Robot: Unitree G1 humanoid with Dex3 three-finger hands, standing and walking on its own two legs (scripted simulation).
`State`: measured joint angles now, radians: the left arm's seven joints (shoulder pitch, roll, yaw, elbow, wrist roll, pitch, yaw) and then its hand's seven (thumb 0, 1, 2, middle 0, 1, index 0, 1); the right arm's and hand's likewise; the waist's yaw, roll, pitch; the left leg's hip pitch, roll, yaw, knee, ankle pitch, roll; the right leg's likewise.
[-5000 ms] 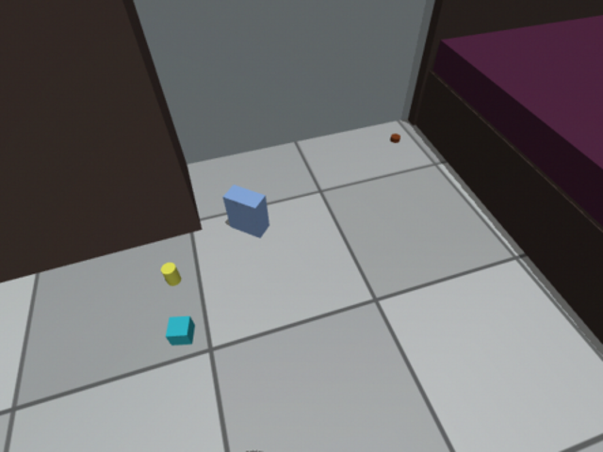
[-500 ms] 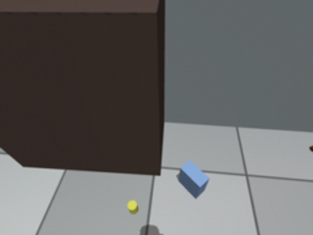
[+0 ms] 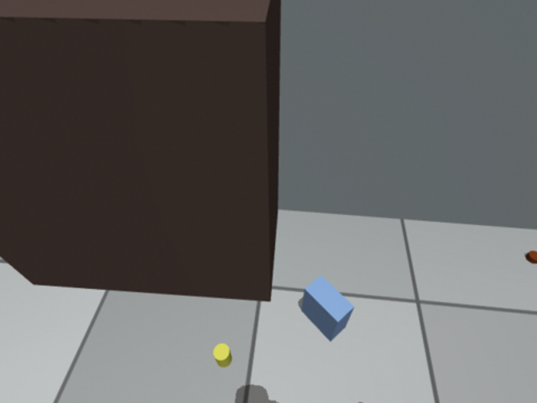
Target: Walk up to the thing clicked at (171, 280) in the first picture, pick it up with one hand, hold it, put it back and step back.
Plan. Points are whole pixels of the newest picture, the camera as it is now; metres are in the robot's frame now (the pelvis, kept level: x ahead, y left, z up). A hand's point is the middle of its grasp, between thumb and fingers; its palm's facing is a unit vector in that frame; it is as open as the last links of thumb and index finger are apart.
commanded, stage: stand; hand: left
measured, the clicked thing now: (222, 355) +0.41 +0.18 -0.74
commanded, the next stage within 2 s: none
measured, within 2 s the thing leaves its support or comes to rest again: neither
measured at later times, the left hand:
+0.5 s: hand out of the picture +0.07 +0.24 -0.16, palm faces -0.04 -0.94 -0.35, open 7.4 cm
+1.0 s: hand out of the picture +0.08 +0.24 -0.16, palm faces -0.03 -0.94 -0.34, open 7.4 cm
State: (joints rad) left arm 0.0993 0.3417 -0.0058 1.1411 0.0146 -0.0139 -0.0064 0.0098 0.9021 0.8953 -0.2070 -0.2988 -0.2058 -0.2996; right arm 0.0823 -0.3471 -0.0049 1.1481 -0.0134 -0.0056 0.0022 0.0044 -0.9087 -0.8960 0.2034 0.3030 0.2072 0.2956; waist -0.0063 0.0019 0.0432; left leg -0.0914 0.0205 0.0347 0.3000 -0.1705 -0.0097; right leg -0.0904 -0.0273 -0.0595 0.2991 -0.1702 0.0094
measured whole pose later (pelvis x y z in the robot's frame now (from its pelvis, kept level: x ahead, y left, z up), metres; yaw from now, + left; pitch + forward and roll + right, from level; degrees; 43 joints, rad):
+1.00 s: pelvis +0.00 -0.01 +0.00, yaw +0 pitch -2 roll +0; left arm 0.11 0.35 0.00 1.13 0.01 -0.01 -0.01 0.01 0.90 0.90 -0.21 -0.30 -0.21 -0.30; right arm 0.11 -0.35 0.01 1.13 -0.01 -0.01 0.00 0.00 -0.91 -0.90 0.20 0.30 0.21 0.30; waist 0.00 0.01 0.05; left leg -0.09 0.04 0.03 0.30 -0.17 -0.03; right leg -0.09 -0.01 -0.06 0.31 -0.18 -0.01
